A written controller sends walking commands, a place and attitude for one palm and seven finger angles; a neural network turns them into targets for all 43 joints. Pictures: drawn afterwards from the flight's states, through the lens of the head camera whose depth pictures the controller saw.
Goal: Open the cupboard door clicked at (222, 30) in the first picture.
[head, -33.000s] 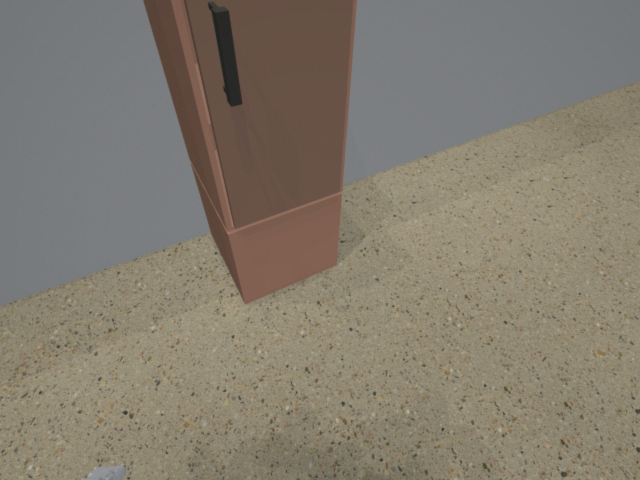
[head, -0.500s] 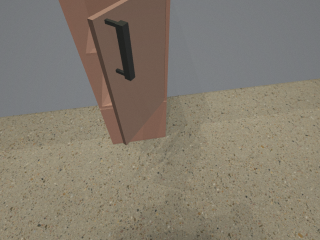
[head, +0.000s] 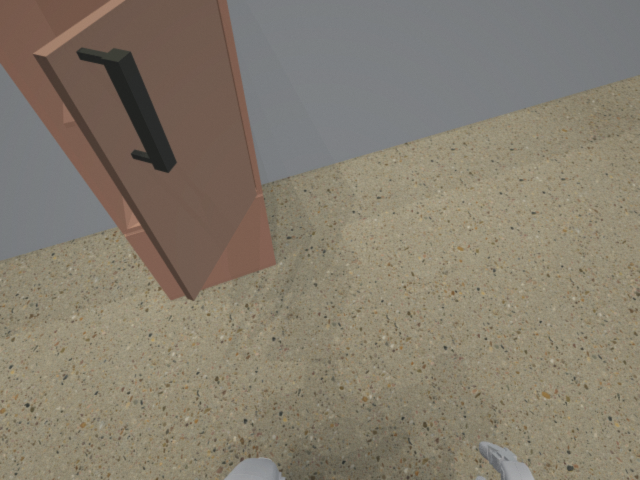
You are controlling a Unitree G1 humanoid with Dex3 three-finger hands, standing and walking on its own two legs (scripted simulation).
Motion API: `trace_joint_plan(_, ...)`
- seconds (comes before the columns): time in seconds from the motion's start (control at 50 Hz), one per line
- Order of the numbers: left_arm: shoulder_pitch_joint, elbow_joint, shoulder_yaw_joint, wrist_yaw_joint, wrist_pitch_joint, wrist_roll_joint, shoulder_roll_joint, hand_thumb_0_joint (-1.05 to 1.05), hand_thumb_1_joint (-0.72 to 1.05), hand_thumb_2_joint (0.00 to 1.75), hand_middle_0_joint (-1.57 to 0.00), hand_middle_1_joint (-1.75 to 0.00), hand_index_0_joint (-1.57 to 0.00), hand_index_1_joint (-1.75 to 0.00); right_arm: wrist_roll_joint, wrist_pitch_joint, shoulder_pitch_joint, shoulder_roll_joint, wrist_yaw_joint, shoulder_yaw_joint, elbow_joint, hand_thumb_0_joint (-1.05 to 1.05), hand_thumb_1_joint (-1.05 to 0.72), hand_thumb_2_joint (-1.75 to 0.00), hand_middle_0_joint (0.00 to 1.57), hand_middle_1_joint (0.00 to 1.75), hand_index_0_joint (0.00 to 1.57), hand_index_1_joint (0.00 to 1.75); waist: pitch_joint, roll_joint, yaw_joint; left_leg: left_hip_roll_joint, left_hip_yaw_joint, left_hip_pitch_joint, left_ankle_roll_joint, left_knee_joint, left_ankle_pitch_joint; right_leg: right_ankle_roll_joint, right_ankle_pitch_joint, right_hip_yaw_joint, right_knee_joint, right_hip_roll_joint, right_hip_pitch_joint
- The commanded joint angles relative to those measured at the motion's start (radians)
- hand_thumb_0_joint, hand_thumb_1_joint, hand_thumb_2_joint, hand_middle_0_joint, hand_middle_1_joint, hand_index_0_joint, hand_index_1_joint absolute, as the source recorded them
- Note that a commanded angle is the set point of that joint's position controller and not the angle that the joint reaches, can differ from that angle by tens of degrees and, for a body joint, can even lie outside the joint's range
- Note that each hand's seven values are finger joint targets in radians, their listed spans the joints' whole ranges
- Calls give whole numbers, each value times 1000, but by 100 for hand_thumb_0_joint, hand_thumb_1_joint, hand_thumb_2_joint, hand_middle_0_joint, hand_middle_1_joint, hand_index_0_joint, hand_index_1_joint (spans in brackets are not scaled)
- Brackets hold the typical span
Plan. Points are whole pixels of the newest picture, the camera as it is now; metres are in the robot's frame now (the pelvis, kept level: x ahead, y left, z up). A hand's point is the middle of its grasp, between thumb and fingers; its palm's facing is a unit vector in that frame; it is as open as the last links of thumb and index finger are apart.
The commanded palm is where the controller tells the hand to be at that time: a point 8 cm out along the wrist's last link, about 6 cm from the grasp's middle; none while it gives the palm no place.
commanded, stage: walk to a spot facing it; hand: left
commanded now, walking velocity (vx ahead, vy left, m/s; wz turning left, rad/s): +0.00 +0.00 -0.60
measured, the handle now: (130, 114) +0.51 +0.31 +0.14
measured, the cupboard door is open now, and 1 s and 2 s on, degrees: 49 49 49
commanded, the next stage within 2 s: none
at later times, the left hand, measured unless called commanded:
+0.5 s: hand (218, 448) +0.17 +0.17 -0.17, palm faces -0.30 -0.91 -0.30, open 7.4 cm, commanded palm none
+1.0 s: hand (350, 370) +0.30 -0.01 -0.17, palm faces -0.66 -0.72 -0.20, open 7.4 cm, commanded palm none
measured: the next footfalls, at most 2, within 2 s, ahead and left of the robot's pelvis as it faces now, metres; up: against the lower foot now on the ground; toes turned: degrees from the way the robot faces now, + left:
left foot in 0.10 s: +0.04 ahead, +0.17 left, +0.00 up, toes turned -6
right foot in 0.38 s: +0.04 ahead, -0.13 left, +0.00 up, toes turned -18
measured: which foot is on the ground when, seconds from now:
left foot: up 0.00-0.08, down 0.10-0.38, up 0.40-0.66, down 0.68-1.00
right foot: down 0.00-0.08, up 0.10-0.36, down 0.38-0.66, up 0.68-0.98, down 1.00-1.00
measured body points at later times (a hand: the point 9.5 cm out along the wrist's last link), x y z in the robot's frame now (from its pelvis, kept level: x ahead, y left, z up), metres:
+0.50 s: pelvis +0.00 +0.00 -0.02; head +0.05 -0.04 +0.43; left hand +0.18 +0.22 -0.15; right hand -0.04 -0.28 -0.17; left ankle +0.01 +0.15 -0.68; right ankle +0.00 -0.12 -0.74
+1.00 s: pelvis +0.06 -0.08 -0.02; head +0.10 -0.11 +0.43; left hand +0.33 +0.03 -0.15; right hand -0.14 -0.21 -0.16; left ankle +0.08 +0.11 -0.74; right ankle +0.04 -0.19 -0.74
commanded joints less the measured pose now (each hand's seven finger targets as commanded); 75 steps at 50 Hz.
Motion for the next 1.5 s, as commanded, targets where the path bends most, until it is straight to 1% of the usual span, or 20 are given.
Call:
trace_joint_plan(0.0, -14, -82, 55, 13, -15, -1, 209, 0, 90, 90, -20, -30, -20, -30, 6, -37, 90, -88, -14, -21, -64, 0, -90, -90, 20, 30, 20, 30, -158, -99, -54, -14, -6, 112, 14, -261, 79, -87, 370, 307, -27, -244, 81)
trace_joint_plan(0.04, -39, -105, 40, 7, -12, -16, 153, 0, 90, 90, -20, -30, -20, -30, -3, -56, 172, -159, -27, -30, -43, 0, -90, -90, 20, 30, 20, 30, -181, 61, -89, 148, -140, 418, 66, -519, 174, 10, 93, 183, 98, -109, -195)
trace_joint_plan(0.06, -21, -127, 29, -10, -14, -22, 106, 0, 90, 90, -20, -30, -20, -30, -21, -58, 174, -255, -28, -46, -61, 0, -90, -90, 20, 30, 20, 30, -165, 333, -79, 418, -398, 466, 180, -594, 270, 75, -362, -23, 323, 1, -356)
trace_joint_plan(0.08, -59, -154, 32, -17, -20, -11, 143, 0, 90, 90, -20, -30, -20, -30, -23, -50, 174, -263, -31, -44, -86, 0, -90, -90, 20, 30, 20, 30, -116, 234, -82, 512, -419, 323, 263, -584, 318, 107, -418, -110, 508, -61, -337)
trace_joint_plan(0.18, -86, -144, 29, -48, -3, -7, 110, 0, 90, 90, -20, -30, -20, -30, -40, -55, 122, -189, -27, -22, -101, 0, -90, -90, 20, 30, 20, 30, -106, 239, -40, 284, -6, 280, 171, -444, 729, 125, -295, -205, 589, -120, -283)
trace_joint_plan(0.32, -13, -119, 26, -54, -16, -10, 143, 0, 90, 90, -20, -30, -20, -30, -27, -40, 157, -237, -6, -38, -86, 0, -90, -90, 20, 30, 20, 30, -120, 183, -6, 262, 106, 130, 76, -240, 523, 67, -6, -289, 60, -98, 124)
trace_joint_plan(0.36, 109, -83, 62, -20, -31, -5, 347, 0, 90, 90, -20, -30, -20, -30, -4, -33, 97, -130, 5, -13, -151, 0, -90, -90, 20, 30, 20, 30, -169, -320, 61, 49, 157, -211, -22, 239, -239, -138, 487, 293, -123, -529, 299)
trace_joint_plan(0.6, -161, -140, 35, -17, -8, 0, 222, 0, 90, 90, -20, -30, -20, -30, -19, -43, 309, -108, 14, -12, -30, 0, -90, -90, 20, 30, 20, 30, -83, -113, -110, 11, 132, 276, 7, -294, 63, -71, -473, 153, -136, -244, -226)
trace_joint_plan(0.64, -179, -189, 9, -36, -7, -16, 93, 0, 90, 90, -20, -30, -20, -30, -50, -70, 457, -263, -7, -38, 6, 0, -90, -90, 20, 30, 20, 30, -72, 378, -172, 393, -370, 461, 142, -661, -340, 44, -468, -111, 365, -6, -523)
trace_joint_plan(0.68, -270, -231, 23, -63, -31, -1, 128, 0, 90, 90, -20, -30, -20, -30, -48, -88, 396, -289, -11, -38, -31, 0, -90, -90, 20, 30, 20, 30, -45, 165, -136, 527, -510, 294, 257, -731, -318, 60, -318, -132, 642, -140, -506)
trace_joint_plan(0.78, -238, -169, 5, -91, -29, 4, 50, 0, 90, 90, -20, -30, -20, -30, -40, -111, 374, -162, -7, -4, 0, 0, -90, -90, 20, 30, 20, 30, -24, 204, -93, 306, 47, 336, 125, -625, 198, 90, -98, -238, 595, -185, -454)
trace_joint_plan(0.94, -137, -109, 10, -83, -48, 4, 86, 0, 90, 90, -20, -30, -20, -30, -39, -95, 397, -190, 13, -15, 30, 0, -90, -90, 20, 30, 20, 30, -81, 161, -31, 308, 268, 203, 79, -328, 466, 24, -100, -398, 120, -78, 80)
trace_joint_plan(0.96, 51, -50, 33, -73, -62, 5, 161, 0, 90, 90, -20, -30, -20, -30, -24, -98, 350, -173, 22, -8, 8, 0, -90, -90, 20, 30, 20, 30, -166, 37, 64, 257, 324, 0, 40, -75, 482, -31, -137, -279, 60, -148, 406)
trace_joint_plan(0.98, 243, -6, 77, -48, -74, 3, 313, 0, 90, 90, -20, -30, -20, -30, -2, -103, 272, -85, 35, 13, -60, 0, -90, -90, 20, 30, 20, 30, -264, -302, 144, 89, 339, -338, -13, 305, -107, -164, -150, 268, -105, -489, 631)
trace_joint_plan(1.0, 251, 7, 77, -32, -65, -22, 350, 0, 90, 90, -20, -30, -20, -30, -8, -101, 158, -110, 25, 0, -93, 0, -90, -90, 20, 30, 20, 30, -183, -216, 146, 103, 123, -442, -2, 465, -205, -215, -94, 401, -193, -567, 515)
trace_joint_plan(1.08, -75, -78, 25, -9, -71, -1, 167, 0, 90, 90, -20, -30, -20, -30, -29, -71, 234, -87, 30, -14, -7, 0, -90, -90, 20, 30, 20, 30, -72, -129, -56, 175, 64, -183, -10, 296, 66, -120, -223, 64, -254, -386, 35)
trace_joint_plan(1.32, -15, -4, 23, -23, -95, -13, 132, 0, 90, 90, -20, -30, -20, -30, -27, -116, 251, -108, 32, -19, 16, 0, -90, -90, 20, 30, 20, 30, -89, 37, -118, 70, 104, 315, 29, -393, 223, -60, 4, -43, -6, -246, -49)
trace_joint_plan(1.36, 6, -41, 0, -38, -102, -18, 49, 0, 90, 90, -20, -30, -20, -30, -53, -119, 495, -276, 11, -53, 67, 0, -90, -90, 20, 30, 20, 30, -225, 356, -194, 489, -437, 633, 222, -589, 39, 28, -367, -237, 591, -54, -399)
trace_joint_plan(1.38, -55, -60, 0, -38, -107, -5, 78, 0, 90, 90, -20, -30, -20, -30, -47, -107, 477, -256, 12, -48, 56, 0, -90, -90, 20, 30, 20, 30, -156, 234, -193, 513, -462, 526, 263, -601, -34, 17, -359, -172, 727, -123, -452)
trace_joint_plan(1.48, -79, -24, -10, -59, -81, 2, 19, 0, 90, 90, -20, -30, -20, -30, -38, -142, 345, -110, 6, -7, 63, 0, -90, -90, 20, 30, 20, 30, -66, 152, -80, 330, -28, 371, 156, -619, 444, 57, -96, -185, 682, -215, -422)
